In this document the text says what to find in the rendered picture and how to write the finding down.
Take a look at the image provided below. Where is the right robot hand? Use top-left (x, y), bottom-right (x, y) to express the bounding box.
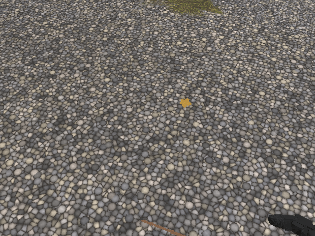
top-left (268, 214), bottom-right (315, 236)

